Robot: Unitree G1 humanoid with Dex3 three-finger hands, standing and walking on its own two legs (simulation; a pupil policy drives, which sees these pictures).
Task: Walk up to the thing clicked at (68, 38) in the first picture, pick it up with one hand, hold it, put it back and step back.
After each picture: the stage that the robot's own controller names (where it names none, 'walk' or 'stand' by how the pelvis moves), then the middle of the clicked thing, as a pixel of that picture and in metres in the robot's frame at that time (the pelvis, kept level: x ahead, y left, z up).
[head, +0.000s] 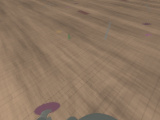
stand; (69, 37) +2.03 +0.68 -0.72
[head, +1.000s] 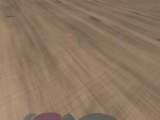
walk; (79, 41) +1.95 +0.31 -0.69
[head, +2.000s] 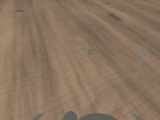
walk; (89, 52) +1.35 +0.03 -0.71
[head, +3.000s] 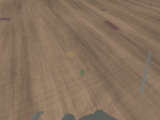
walk; (82, 72) +0.85 +0.08 -0.71
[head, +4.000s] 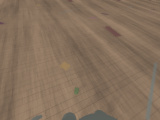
walk; (76, 91) +0.52 +0.12 -0.71
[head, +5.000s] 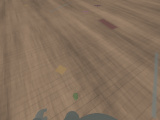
walk; (75, 96) +0.39 +0.17 -0.70
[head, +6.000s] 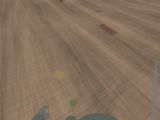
stand; (72, 103) +0.33 +0.19 -0.71
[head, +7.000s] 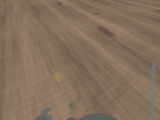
stand; (71, 106) +0.32 +0.20 -0.72
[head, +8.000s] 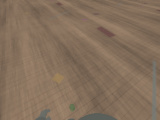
stand; (72, 107) +0.31 +0.19 -0.73
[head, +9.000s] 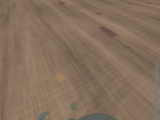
stand; (73, 107) +0.31 +0.18 -0.73
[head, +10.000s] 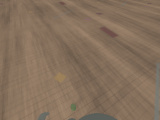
stand; (73, 107) +0.31 +0.18 -0.73
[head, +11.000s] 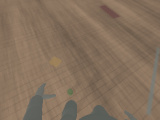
go down; (70, 92) +0.34 +0.19 -0.65
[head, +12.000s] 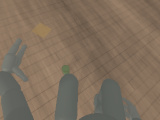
go down; (65, 70) +0.39 +0.21 -0.30
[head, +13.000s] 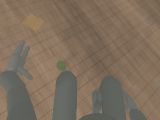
close in; (61, 66) +0.39 +0.23 -0.28
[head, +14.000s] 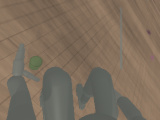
close in; (35, 63) +0.37 +0.25 -0.22
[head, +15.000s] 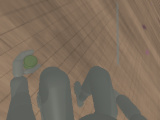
close; (30, 63) +0.37 +0.26 -0.22
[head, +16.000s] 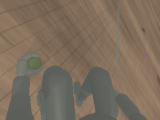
lift; (33, 64) +0.35 +0.25 -0.23
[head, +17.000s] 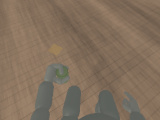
lift; (63, 75) +0.31 +0.19 +0.00
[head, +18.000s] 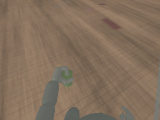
hold; (67, 78) +0.31 +0.17 +0.01
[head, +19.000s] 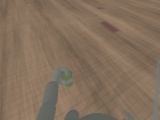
hold; (67, 79) +0.31 +0.17 +0.00
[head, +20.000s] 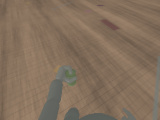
crouch; (71, 77) +0.33 +0.15 +0.00
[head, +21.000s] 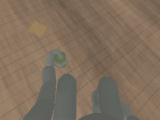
lower; (61, 60) +0.42 +0.20 -0.10
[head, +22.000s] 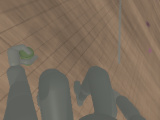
lower; (27, 57) +0.40 +0.27 -0.22
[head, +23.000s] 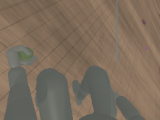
lower; (26, 57) +0.40 +0.27 -0.22
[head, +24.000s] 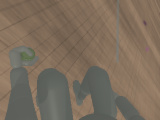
lower; (28, 57) +0.40 +0.27 -0.22
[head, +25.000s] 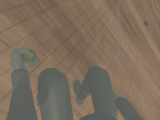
lower; (29, 58) +0.39 +0.27 -0.22
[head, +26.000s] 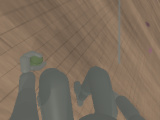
open; (36, 62) +0.38 +0.23 -0.22
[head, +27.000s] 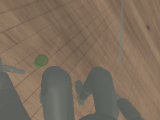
rise; (40, 61) +0.37 +0.22 -0.22
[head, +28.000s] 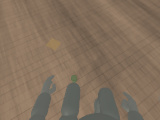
walk; (74, 78) +0.38 +0.16 -0.47
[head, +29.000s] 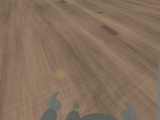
stand; (75, 105) +0.33 +0.14 -0.66
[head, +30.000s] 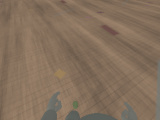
stand; (75, 105) +0.33 +0.15 -0.66
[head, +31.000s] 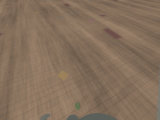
stand; (77, 106) +0.34 +0.13 -0.71
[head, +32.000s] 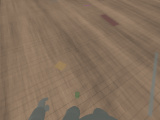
walk; (77, 95) +0.37 +0.10 -0.70
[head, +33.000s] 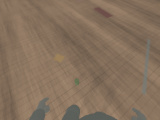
walk; (76, 82) +0.52 +0.17 -0.69
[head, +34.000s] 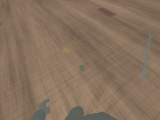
walk; (81, 68) +0.81 +0.19 -0.70
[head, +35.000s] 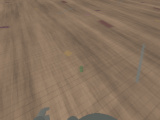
stand; (81, 69) +0.96 +0.17 -0.71
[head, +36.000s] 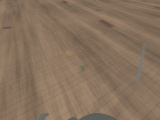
stand; (82, 68) +0.98 +0.17 -0.72
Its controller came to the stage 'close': yes
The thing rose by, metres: 0.72
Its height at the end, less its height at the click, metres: +0.00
